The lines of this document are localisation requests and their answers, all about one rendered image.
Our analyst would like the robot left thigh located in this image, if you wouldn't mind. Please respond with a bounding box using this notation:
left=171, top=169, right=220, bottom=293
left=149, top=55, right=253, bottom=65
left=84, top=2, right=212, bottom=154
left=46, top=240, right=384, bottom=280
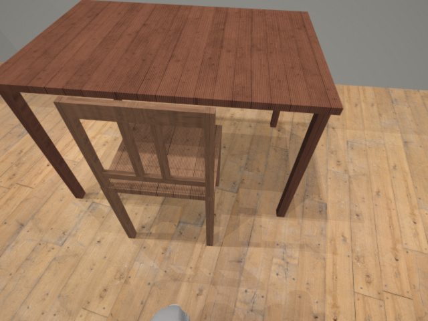
left=150, top=307, right=190, bottom=321

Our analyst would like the table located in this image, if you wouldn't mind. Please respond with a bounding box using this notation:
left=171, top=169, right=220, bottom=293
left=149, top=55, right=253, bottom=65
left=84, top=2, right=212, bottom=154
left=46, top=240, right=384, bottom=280
left=0, top=0, right=344, bottom=217

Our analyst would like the chair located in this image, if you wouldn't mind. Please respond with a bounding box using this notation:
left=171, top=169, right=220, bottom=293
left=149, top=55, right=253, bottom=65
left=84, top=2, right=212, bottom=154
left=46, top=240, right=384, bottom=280
left=53, top=96, right=222, bottom=246

